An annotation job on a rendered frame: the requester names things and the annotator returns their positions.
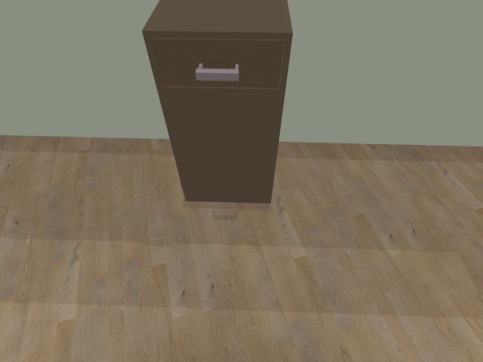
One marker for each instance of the cabinet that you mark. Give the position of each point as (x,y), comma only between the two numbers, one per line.
(224,139)

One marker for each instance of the handle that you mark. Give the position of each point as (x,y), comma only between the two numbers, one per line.
(216,74)

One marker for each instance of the drawer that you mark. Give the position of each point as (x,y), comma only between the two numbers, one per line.
(259,60)

